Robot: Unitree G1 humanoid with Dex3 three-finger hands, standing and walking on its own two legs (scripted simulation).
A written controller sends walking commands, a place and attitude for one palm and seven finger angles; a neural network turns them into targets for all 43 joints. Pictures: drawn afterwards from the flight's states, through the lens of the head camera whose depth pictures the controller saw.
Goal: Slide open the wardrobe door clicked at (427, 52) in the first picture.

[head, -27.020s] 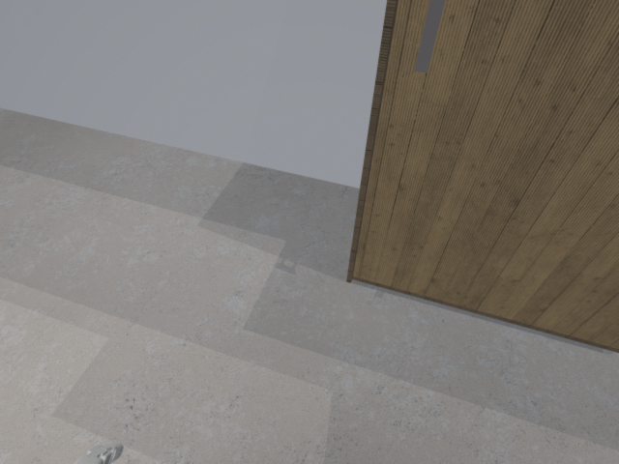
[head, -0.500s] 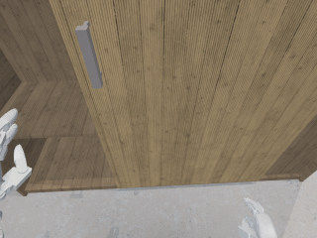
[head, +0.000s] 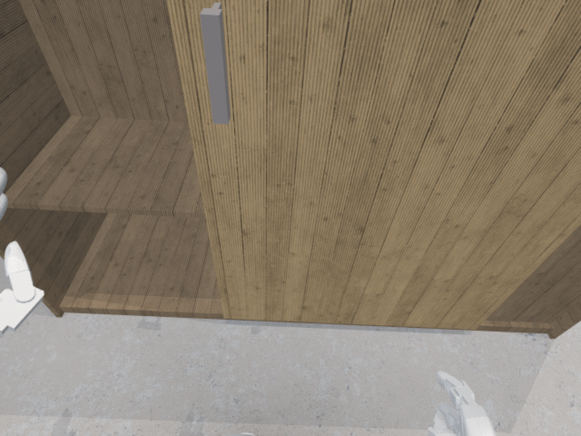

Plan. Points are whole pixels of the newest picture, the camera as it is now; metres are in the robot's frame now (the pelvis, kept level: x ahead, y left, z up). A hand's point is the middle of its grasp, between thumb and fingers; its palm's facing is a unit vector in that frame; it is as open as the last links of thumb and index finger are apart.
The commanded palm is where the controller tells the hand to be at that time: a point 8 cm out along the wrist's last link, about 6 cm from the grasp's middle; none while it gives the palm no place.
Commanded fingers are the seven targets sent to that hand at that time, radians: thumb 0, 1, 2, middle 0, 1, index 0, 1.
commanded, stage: step back with the hand held close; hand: left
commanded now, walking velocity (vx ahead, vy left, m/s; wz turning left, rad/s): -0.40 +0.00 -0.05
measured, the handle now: (219, 65) +0.59 +0.18 +0.22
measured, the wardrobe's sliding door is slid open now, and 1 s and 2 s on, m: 0.59 0.59 0.59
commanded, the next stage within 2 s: stop stepping back and stand still in 0.38 s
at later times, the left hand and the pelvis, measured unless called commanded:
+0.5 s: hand (16, 337) +0.15 +0.26 +0.17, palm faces +0.34 -0.86 -0.38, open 7.4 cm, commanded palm +0.08 +0.31 +0.19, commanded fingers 0.00 0.90 0.90 -0.20 -0.30 -0.20 -0.30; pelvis -0.08 +0.02 +0.00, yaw -5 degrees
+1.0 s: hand out of the picture +0.10 +0.35 +0.18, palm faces +0.30 -0.86 -0.41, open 7.4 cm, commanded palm +0.07 +0.39 +0.19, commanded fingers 0.00 0.90 0.90 -0.20 -0.30 -0.20 -0.30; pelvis -0.11 +0.11 +0.00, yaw -9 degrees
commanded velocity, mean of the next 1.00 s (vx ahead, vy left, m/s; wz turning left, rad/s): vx -0.10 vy -0.05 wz -0.02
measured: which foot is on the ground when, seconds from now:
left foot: down 0.00-0.86, up 0.88-1.00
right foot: down 0.00-0.14, up 0.16-0.40, down 0.42-0.72, up 0.74-0.86, down 0.88-1.00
